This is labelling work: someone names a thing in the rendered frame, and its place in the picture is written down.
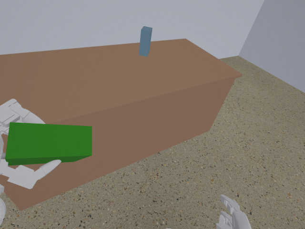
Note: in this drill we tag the right robot hand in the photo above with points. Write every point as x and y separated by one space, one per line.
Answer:
238 220

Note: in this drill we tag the left robot hand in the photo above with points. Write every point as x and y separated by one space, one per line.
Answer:
11 111

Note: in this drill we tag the sponge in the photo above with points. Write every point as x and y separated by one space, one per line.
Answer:
30 143

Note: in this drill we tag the table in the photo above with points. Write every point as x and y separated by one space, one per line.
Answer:
137 105

